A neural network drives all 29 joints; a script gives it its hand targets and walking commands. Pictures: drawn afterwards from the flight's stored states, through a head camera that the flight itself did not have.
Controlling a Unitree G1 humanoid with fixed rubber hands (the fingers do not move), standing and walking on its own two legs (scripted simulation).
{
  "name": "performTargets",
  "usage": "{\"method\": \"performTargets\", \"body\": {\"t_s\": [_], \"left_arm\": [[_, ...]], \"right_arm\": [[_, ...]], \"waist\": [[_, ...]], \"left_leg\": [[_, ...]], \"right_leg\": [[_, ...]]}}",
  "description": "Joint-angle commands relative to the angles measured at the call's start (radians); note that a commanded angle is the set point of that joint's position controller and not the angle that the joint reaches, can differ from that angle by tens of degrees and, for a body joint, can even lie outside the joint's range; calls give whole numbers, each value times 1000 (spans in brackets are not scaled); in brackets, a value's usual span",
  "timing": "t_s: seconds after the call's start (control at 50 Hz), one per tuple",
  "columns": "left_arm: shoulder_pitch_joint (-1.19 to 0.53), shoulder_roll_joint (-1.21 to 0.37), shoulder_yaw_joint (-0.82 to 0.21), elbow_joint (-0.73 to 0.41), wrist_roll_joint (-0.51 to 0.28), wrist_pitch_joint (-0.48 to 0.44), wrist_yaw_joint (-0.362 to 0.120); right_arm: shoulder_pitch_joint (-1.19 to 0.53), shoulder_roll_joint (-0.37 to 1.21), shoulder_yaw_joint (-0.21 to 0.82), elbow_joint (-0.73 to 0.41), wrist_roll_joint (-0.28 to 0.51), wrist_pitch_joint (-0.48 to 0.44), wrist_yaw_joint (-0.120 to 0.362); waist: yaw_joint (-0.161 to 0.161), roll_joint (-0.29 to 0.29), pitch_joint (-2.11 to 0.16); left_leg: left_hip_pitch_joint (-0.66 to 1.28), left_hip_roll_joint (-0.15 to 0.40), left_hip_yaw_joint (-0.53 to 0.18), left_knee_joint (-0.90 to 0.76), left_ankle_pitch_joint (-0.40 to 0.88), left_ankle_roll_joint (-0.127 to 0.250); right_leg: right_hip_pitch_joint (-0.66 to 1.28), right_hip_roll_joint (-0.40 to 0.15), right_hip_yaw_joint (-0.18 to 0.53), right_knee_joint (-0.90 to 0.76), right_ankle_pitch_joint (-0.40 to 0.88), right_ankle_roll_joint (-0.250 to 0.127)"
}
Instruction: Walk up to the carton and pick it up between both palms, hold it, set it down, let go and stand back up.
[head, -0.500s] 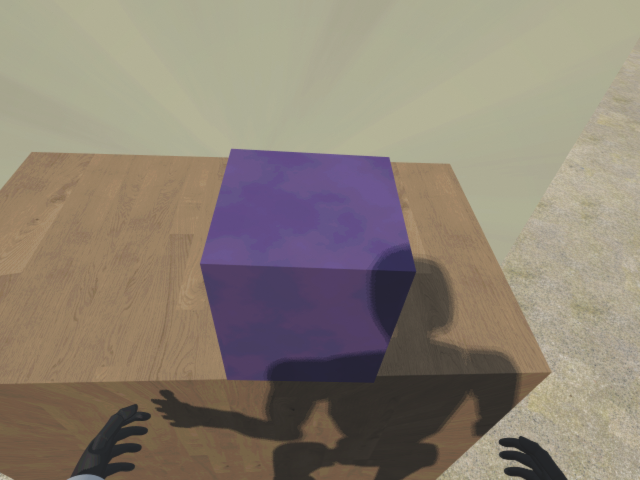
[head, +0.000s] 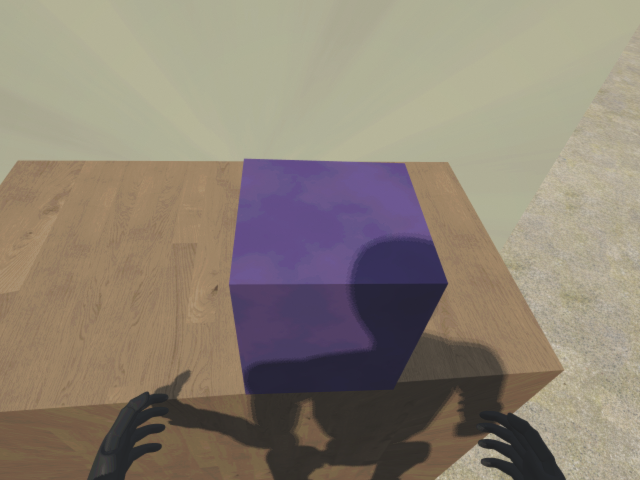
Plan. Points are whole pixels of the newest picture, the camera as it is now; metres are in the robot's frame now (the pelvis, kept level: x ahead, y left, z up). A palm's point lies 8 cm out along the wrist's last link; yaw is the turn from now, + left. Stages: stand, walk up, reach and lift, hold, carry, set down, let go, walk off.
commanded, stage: reach and lift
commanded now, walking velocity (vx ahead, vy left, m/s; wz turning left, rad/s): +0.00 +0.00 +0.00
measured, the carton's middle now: (323, 281) +0.38 +0.03 +0.06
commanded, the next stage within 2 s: none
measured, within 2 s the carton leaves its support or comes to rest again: neither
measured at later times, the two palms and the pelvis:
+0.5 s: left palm (131, 451) +0.16 +0.21 +0.03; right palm (559, 456) +0.18 -0.21 +0.06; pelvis +0.00 -0.02 +0.00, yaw -1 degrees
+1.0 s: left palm (149, 359) +0.24 +0.21 +0.08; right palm (529, 375) +0.26 -0.20 +0.08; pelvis +0.01 -0.02 +0.00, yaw -2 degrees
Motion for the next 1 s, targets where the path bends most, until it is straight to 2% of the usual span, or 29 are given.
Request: {"method": "performTargets", "body": {"t_s": [0.0, 0.04, 0.06, 0.12, 0.16, 0.18, 0.2, 0.24, 0.28, 0.3, 0.32, 0.36, 0.44, 0.5, 0.54, 0.56, 0.58, 0.6, 0.62, 0.66, 0.7, 0.72, 0.76, 0.82, 0.86, 0.88, 0.9, 0.94, 0.98], "left_arm": [[-16, 4, -54, -216, -60, -147, 18], [-5, 23, -48, -231, -65, -159, 14], [8, 68, 2, -237, -63, -181, 3], [89, 49, 35, -245, -48, -205, -20], [76, 74, 86, -249, -47, -219, -46], [81, 64, 79, -277, -33, -219, -45], [80, 72, 86, -253, -35, -222, -55], [56, 82, 115, -262, -52, -237, -64], [33, 88, 107, -291, -61, -239, -72], [-3, 109, 107, -335, -75, -251, -64], [-26, 94, 101, -314, -73, -247, -64], [-70, 97, 84, -343, -98, -235, -59], [-173, 118, 66, -353, -116, -150, -53], [-267, 117, 43, -344, -125, -80, -57], [-284, 106, 49, -374, -115, -27, -44], [-309, 92, 29, -422, -125, 7, -30], [-319, 93, 32, -415, -122, 29, -30], [-327, 89, 46, -438, -124, 46, -23], [-342, 85, 54, -426, -141, 68, -26], [-339, 85, 60, -463, -127, 110, -11], [-330, 66, 87, -463, -119, 161, -7], [-342, 63, 105, -410, -112, 178, -18], [-327, 45, 114, -501, -78, 229, -15], [-359, 42, 162, -529, -72, 279, -27], [-341, 61, 193, -585, -81, 290, -39], [-352, 54, 196, -575, -86, 295, -46], [-432, 76, 188, -571, -122, 301, -58], [-421, 99, 216, -617, -142, 283, -62], [-475, 120, 214, -619, -152, 292, -62]], "right_arm": [[45, -40, -118, -245, 73, -75, -19], [84, -14, -101, -291, 81, -83, -45], [125, 34, -44, -339, 83, -87, -69], [189, 26, 23, -366, 115, -104, -100], [175, 38, 56, -404, 118, -110, -127], [185, 45, 67, -410, 126, -117, -127], [197, 40, 50, -419, 122, -113, -133], [183, 55, 116, -489, 132, -118, -146], [159, 71, 132, -553, 140, -118, -155], [147, 68, 119, -573, 133, -114, -156], [125, 86, 139, -588, 144, -107, -156], [116, 81, 125, -583, 132, -68, -158], [40, 56, 59, -536, 120, 23, -176], [-50, 38, 35, -530, 117, 86, -195], [-101, 35, 29, -539, 133, 117, -198], [-172, 24, 6, -550, 136, 137, -195], [-172, 10, -10, -542, 138, 151, -197], [-202, 14, -11, -558, 145, 163, -196], [-216, 10, -15, -571, 139, 172, -199], [-237, 5, -25, -568, 153, 196, -203], [-249, -14, -33, -554, 167, 221, -201], [-261, -18, -22, -530, 168, 231, -207], [-238, -32, -19, -523, 196, 252, -215], [-292, -74, -20, -560, 215, 270, -231], [-303, -67, -15, -616, 223, 269, -242], [-300, -72, -8, -608, 227, 274, -247], [-396, -75, -27, -623, 216, 274, -261], [-400, -85, 3, -663, 214, 270, -269], [-458, -97, 0, -654, 217, 279, -278]], "waist": [[5, 65, -103], [3, 67, -128], [28, 38, -139], [39, 33, -179], [75, 44, -160], [78, 75, -153], [68, 45, -109], [113, 32, -123], [122, 27, -111], [109, 40, -118], [124, 57, -101], [118, 36, -50], [75, 78, -14], [45, 26, -9], [46, 52, -18], [45, 108, -23], [32, 112, -30], [49, 99, -33], [39, 61, -48], [50, 147, -57], [59, 146, -102], [56, 113, -112], [52, 159, -141], [48, 119, -170], [58, 129, -195], [58, 140, -175], [31, 102, -175], [67, 93, -223], [63, 118, -236]], "left_leg": [[234, 66, -67, -154, -54, -82], [307, 55, -53, -124, 21, -73], [287, 37, -25, -94, 142, -60], [382, 27, -39, -54, 412, -56], [390, 10, -17, -41, 457, -51], [400, 10, -17, -44, 457, -54], [392, 12, -13, -44, 425, -44], [390, 8, 0, -39, 407, -29], [373, 9, 2, -41, 376, -21], [379, 11, 1, -45, 340, -18], [360, 14, 2, -51, 284, -10], [338, 26, 5, -66, 202, -7], [345, 43, -10, -98, 72, -17], [382, 27, -32, -82, -52, -17], [395, 33, -40, -81, -44, -30], [347, 54, -39, -117, -78, -47], [353, 54, -40, -116, -92, -50], [330, 59, -40, -121, -79, -45], [338, 57, -33, -114, -83, -42], [309, 74, -30, -144, -56, -55], [306, 91, -44, -150, -19, -68], [319, 85, -34, -146, 8, -64], [377, 85, -37, -112, 182, -92], [404, 81, -18, -96, 307, -96], [429, 67, 0, -76, 410, -96], [404, 58, 5, -72, 435, -97], [388, 47, 16, -61, 420, -81], [379, 33, 33, -46, 457, -66], [386, 31, 29, -48, 455, -71]], "right_leg": [[-154, 5, 5, -191, 54, -13], [-184, -5, 11, -205, 43, -17], [-144, -15, 32, -204, 120, 2], [-117, 12, 34, -186, 338, 3], [-116, 8, 45, -198, 363, 5], [-121, 11, 41, -200, 324, -6], [-150, 9, 41, -208, 311, -1], [-165, -1, 44, -205, 316, 9], [-161, -7, 50, -212, 298, 10], [-191, -9, 50, -213, 235, 3], [-212, -14, 51, -216, 170, 1], [-238, -15, 51, -234, 37, -10], [-300, -27, 49, -261, -107, -34], [-391, -79, 71, -295, -212, -58], [-426, -82, 70, -291, -205, -62], [-378, -53, 56, -268, -191, -55], [-383, -55, 52, -261, -185, -49], [-358, -53, 56, -257, -164, -46], [-363, -54, 51, -257, -169, -40], [-302, -23, 46, -230, -125, -32], [-231, -6, 34, -212, -63, -25], [-219, -7, 32, -222, -58, -15], [-179, 7, 29, -214, 61, -21], [-143, 15, 16, -211, 147, -7], [-134, 16, 19, -214, 202, -5], [-133, 15, 18, -214, 211, -4], [-149, 15, 15, -209, 216, 3], [-139, 5, 15, -185, 293, 14], [-149, 1, 11, -173, 313, 19]]}}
